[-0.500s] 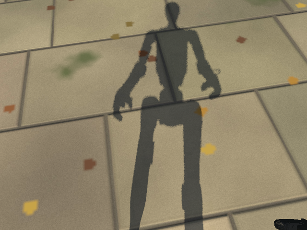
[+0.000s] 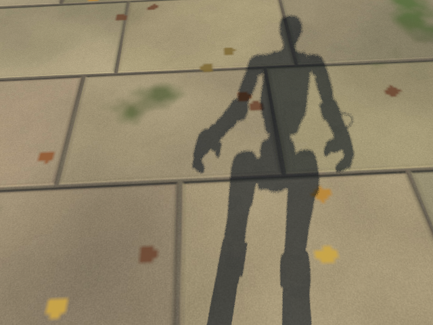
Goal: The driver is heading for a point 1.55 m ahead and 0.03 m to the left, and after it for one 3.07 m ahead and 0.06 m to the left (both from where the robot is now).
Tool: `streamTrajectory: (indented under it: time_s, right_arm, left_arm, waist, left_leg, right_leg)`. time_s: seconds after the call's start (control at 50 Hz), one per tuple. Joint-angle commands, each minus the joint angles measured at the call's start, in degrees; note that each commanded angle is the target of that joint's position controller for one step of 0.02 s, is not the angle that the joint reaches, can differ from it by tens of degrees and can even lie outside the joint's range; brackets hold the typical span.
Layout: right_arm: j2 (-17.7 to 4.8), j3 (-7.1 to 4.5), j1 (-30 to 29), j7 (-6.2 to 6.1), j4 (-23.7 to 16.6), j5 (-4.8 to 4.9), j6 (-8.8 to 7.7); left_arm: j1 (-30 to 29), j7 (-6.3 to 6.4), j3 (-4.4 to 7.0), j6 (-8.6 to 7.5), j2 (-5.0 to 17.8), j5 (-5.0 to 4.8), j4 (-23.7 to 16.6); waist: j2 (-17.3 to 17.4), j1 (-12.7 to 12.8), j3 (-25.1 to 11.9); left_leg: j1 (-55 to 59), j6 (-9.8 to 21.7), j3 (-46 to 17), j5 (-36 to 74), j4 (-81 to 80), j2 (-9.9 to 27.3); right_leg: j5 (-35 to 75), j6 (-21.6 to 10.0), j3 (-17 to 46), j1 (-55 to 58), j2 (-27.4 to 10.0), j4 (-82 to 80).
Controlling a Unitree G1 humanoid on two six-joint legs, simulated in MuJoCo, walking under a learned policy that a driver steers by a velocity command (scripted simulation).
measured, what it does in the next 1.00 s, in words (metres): steps on the spot: left foot, then right foot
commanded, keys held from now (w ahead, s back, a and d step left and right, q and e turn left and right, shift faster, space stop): q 0.18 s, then no key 0.26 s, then e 0.56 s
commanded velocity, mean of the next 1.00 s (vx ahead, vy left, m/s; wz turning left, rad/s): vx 0.01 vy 0.00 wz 0.01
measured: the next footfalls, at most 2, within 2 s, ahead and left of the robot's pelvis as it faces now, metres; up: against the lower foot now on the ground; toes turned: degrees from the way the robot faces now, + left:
left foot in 0.40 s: +0.01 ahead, +0.14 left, +0.00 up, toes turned +11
right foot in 0.82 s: +0.01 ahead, -0.10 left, +0.00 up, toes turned -1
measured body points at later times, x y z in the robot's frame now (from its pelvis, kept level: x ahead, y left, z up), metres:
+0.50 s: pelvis +0.00 +0.02 +0.01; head +0.02 +0.05 +0.46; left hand +0.05 +0.32 -0.11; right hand +0.22 -0.18 -0.08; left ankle -0.03 +0.13 -0.73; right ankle +0.01 -0.12 -0.70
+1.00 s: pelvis -0.02 -0.02 +0.01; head +0.02 -0.05 +0.46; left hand +0.10 +0.27 -0.07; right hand +0.13 -0.31 -0.11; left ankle -0.04 +0.14 -0.64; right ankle -0.03 -0.10 -0.73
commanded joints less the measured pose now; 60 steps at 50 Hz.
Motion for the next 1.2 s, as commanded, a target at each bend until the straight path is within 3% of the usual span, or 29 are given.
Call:
streamTrajectory:
  time_s: [0.02,0.04,0.06,0.1,0.16,0.22,0.26,0.32,0.36,0.38,0.4,0.42,0.44,0.46,0.48,0.52,0.56,0.62,0.72,0.76,0.8,0.82,0.84,0.86,0.88,0.92,0.94,1.08,1.2]
  right_arm:
    - [-5.8,-1.69,-2.6,-0.21,-6.4,0.26,-1.17]
    - [-8.9,-2.85,0.2,0.01,-5.2,-0.68,-1.57]
    - [-9.6,-3.43,2.9,0.12,-3.2,-0.32,-1.19]
    - [-7.3,-3.07,4.8,-0.33,-1.7,-0.43,0.06]
    - [-4.8,-1.96,0.5,0.07,-4.4,0.45,0.39]
    - [-3.2,-0.91,-2.9,0.67,-6.8,0.17,0.17]
    - [-2.5,-0.31,-2.9,1.12,-7.4,-0.17,0.07]
    - [-3.7,-0.54,-1.7,1.42,-7.1,-0.22,0.24]
    - [-3.2,-0.54,1.9,1.68,-5.3,-0.43,0.17]
    - [-4.4,-0.71,2.6,1.55,-5.1,-0.64,0.13]
    - [-7.9,-1.23,4.1,0.95,-5.4,-0.91,0.18]
    - [-10.1,-1.12,0.7,0.56,-6.5,-1.96,0.22]
    - [-6.2,-0.35,1.1,0.94,-6.2,-2.97,-0.7]
    - [-3.5,0.69,-0.6,1.13,-5.1,-3.43,-1.66]
    - [-3.1,0.81,-2.5,1.15,-4.3,-3.24,-2.33]
    - [-2.9,1.01,-5.0,1.07,-3.2,-2.52,-3.2]
    - [-4.1,0.53,-5.8,0.72,-2.4,-2.51,-3.01]
    - [-6.2,-0.46,-4.7,-0.14,-1.4,-1.91,-1.88]
    - [-6.8,-1.17,-6.0,-0.83,-0.7,-1.43,-0.8]
    - [-7.2,-1.42,-7.2,-0.99,-0.5,-0.92,-0.54]
    - [-6.9,-1.56,-7.7,-1.16,0.2,0.16,-0.21]
    - [-5.2,-1.41,-4.8,-1.05,1.1,-0.02,-0.27]
    - [-1.9,-0.39,-6.3,-0.83,-1.2,-3.06,-0.55]
    - [-3.2,-0.72,-12.3,-1.22,-2.9,-2.32,-1.07]
    - [-4.9,-1.36,-11.7,-1.24,-2.4,-1.08,-1.08]
    - [-5.9,-2.09,-8.9,-1.51,-0.1,-0.97,-0.92]
    - [-6.1,-2.26,-8.1,-1.61,0.4,-1.3,-0.93]
    - [-4.5,-1.83,-6.8,-1.25,1.1,-0.69,-1.84]
    - [-5.0,-1.32,-5.6,-0.34,1.7,-0.44,-2.81]
  left_arm:
    - [3.6,0.17,3.82,-0.77,13.4,3.1,-3.3]
    - [-0.2,0.47,2.8,-1.25,10.4,3.4,-5.1]
    - [-3.6,0.85,2.12,-1.48,7.8,2.32,-5.9]
    - [-5.1,1.13,1.55,-1.57,6.4,0.37,-6.2]
    - [-1.6,1.5,1.61,-0.7,6.8,0.54,-5.3]
    - [1.6,1.58,2.4,0.12,8.7,0.46,-4.1]
    - [0.6,1.04,2.89,0.39,10.2,0.08,-4.1]
    - [0.2,0.13,3.05,0.43,10.9,-0.98,-3.3]
    - [-1.0,-0.03,2.62,0.4,10.2,-2.11,-2.5]
    - [1.7,-0.14,2.05,-0.01,8.6,-2.23,-1.0]
    - [3.6,-0.54,0.92,-0.63,5.5,-0.07,-1.0]
    - [3.6,-1.02,-0.35,-1.28,2.2,1.86,-2.4]
    - [-1.5,-0.42,0.47,-0.99,5.7,1.04,-3.0]
    - [-1.5,-0.45,0.96,-0.6,7.0,-0.14,-2.2]
    - [-0.2,-0.33,1.1,-0.11,6.6,-0.53,-0.8]
    - [2.1,-0.01,1.39,0.96,6.8,-0.35,1.0]
    - [2.8,-0.08,1.31,1.17,6.6,-0.96,1.3]
    - [1.1,0.08,1.34,1.44,6.9,-1.56,0.2]
    - [1.4,-0.4,1.22,2.03,6.1,-1.57,-1.0]
    - [3.0,-1.03,1.31,2.08,5.9,-1.53,-0.9]
    - [6.0,-1.64,1.66,1.92,6.2,-1.2,-0.2]
    - [6.4,-1.35,2.57,1.7,9.4,-0.62,-0.6]
    - [6.6,-0.45,4.18,1.38,16.5,-0.82,-2.2]
    - [8.8,-1.15,3.6,0.14,15.9,1.64,-2.8]
    - [6.6,-1.46,3.25,-1.01,14.4,1.86,-3.1]
    - [1.0,-0.83,2.72,-1.44,11.6,-0.54,-3.9]
    - [0.0,-0.36,2.25,-1.29,10.7,-1.19,-4.3]
    - [1.7,0.72,2.21,0.01,10.6,-0.78,-5.4]
    - [-0.5,0.04,1.77,0.76,10.7,0.07,-5.2]
  waist:
    - [-17.6,1.7,-4.8]
    - [-14.0,0.2,-5.0]
    - [-10.0,-1.4,-4.8]
    - [-7.9,-1.1,-4.1]
    - [-9.6,1.7,-3.4]
    - [-11.1,4.2,-5.4]
    - [-12.1,4.1,-6.3]
    - [-13.1,3.7,-6.5]
    - [-12.1,1.1,-6.4]
    - [-9.9,0.9,-6.6]
    - [-0.8,2.1,-10.7]
    - [12.4,4.1,-10.0]
    - [9.0,-0.4,-10.4]
    - [7.3,0.6,-8.8]
    - [7.2,1.4,-7.9]
    - [7.0,2.3,-6.1]
    - [6.5,2.4,-5.5]
    - [5.9,0.5,-4.6]
    - [5.4,0.5,-4.5]
    - [5.6,1.8,-5.3]
    - [4.4,3.9,-5.5]
    - [-3.2,3.0,-5.2]
    - [-20.1,1.4,-4.3]
    - [-17.0,5.9,-6.8]
    - [-10.5,4.5,-5.7]
    - [-6.0,1.9,-4.2]
    - [-6.6,1.3,-4.5]
    - [-9.1,2.5,-5.7]
    - [-10.8,3.7,-4.3]
  left_leg:
    - [-11.3,-0.1,3.5,-25.4,16.8,-2.0]
    - [-10.3,-1.7,1.6,-24.7,28.6,1.4]
    - [-9.9,-2.4,2.0,-21.7,33.4,1.6]
    - [-12.5,-4.5,3.2,-17.0,40.1,2.5]
    - [-14.5,-6.8,6.9,-14.1,36.6,4.3]
    - [-11.3,-7.5,8.1,-15.8,27.1,6.2]
    - [-4.7,-6.6,10.2,-17.8,20.4,6.6]
    - [1.7,-4.9,12.6,-15.7,10.5,5.5]
    - [9.8,-2.0,14.1,-4.2,-4.8,4.5]
    - [16.4,-0.2,11.9,3.7,-11.3,5.5]
    - [26.9,2.2,1.3,19.5,-9.7,14.2]
    - [26.4,10.9,-8.3,32.8,-6.6,24.5]
    - [21.4,16.5,-9.0,26.7,-8.0,25.9]
    - [19.8,15.5,-5.7,22.4,-9.1,23.6]
    - [19.1,13.2,-2.7,18.5,-9.3,21.0]
    - [16.0,11.2,1.1,21.3,-9.1,19.5]
    - [14.5,11.3,3.9,21.5,-8.5,18.7]
    - [16.3,13.3,2.5,18.4,-8.4,21.3]
    - [17.5,13.9,2.6,18.0,-8.1,24.2]
    - [17.2,12.4,4.5,18.3,-6.2,23.9]
    - [14.8,8.2,8.3,12.4,-1.2,21.4]
    - [9.4,3.1,13.1,1.8,7.7,17.0]
    - [-7.0,-3.8,18.5,-23.6,23.6,7.6]
    - [-10.7,-3.9,9.8,-34.0,34.6,3.9]
    - [-12.2,-3.3,7.0,-30.6,39.3,5.7]
    - [-13.5,-3.1,6.1,-21.0,37.8,7.6]
    - [-12.2,-3.7,6.0,-17.6,37.4,7.6]
    - [-9.0,-6.6,6.3,-11.5,24.3,6.4]
    - [0.7,-6.0,7.9,-13.4,13.9,6.9]
  right_leg:
    - [2.0,-13.5,24.2,7.4,-22.8,-17.5]
    - [7.6,-15.1,23.1,5.2,-24.2,-16.4]
    - [10.6,-12.8,16.9,5.2,-20.9,-14.7]
    - [15.6,-10.4,9.5,8.3,-17.2,-12.3]
    - [21.4,-11.6,3.7,12.6,-15.7,-11.8]
    - [23.8,-13.1,3.3,16.8,-17.3,-10.7]
    - [25.8,-13.5,1.9,14.5,-17.8,-10.2]
    - [27.5,-13.6,2.0,13.5,-18.4,-8.7]
    - [26.3,-11.2,0.6,11.1,-17.0,-5.3]
    - [21.6,-7.7,-0.8,7.4,-15.5,-3.6]
    - [7.7,-2.4,-4.8,0.4,-11.5,3.9]
    - [-16.8,2.6,-8.0,-8.0,-6.2,9.0]
    - [-22.3,4.1,-4.0,-7.4,-6.7,14.9]
    - [-21.6,4.4,-2.6,-7.2,-7.2,18.0]
    - [-19.6,4.5,-2.1,-7.4,-7.3,18.1]
    - [-14.6,5.2,-1.3,-4.8,-7.4,18.6]
    - [-12.9,5.2,-2.6,-2.9,-6.1,17.9]
    - [-14.5,4.7,-3.8,-5.4,-5.6,18.2]
    - [-14.5,3.2,-5.5,-4.7,-5.7,15.8]
    - [-11.2,1.8,-7.0,-1.5,-5.0,10.6]
    - [-0.6,-1.1,-8.3,4.6,-3.1,-1.6]
    - [12.0,-3.9,-0.5,9.5,-6.3,-8.3]
    - [34.0,-12.3,20.5,16.6,-20.7,-9.9]
    - [33.9,-21.1,27.5,13.8,-25.5,-12.7]
    - [29.0,-20.0,22.9,13.7,-22.9,-12.8]
    - [21.1,-13.9,16.2,13.9,-17.2,-12.0]
    - [21.7,-13.0,14.7,13.5,-15.7,-12.2]
    - [15.9,-13.1,14.3,15.9,-13.0,-12.4]
    - [11.8,-13.7,15.8,9.1,-12.4,-11.6]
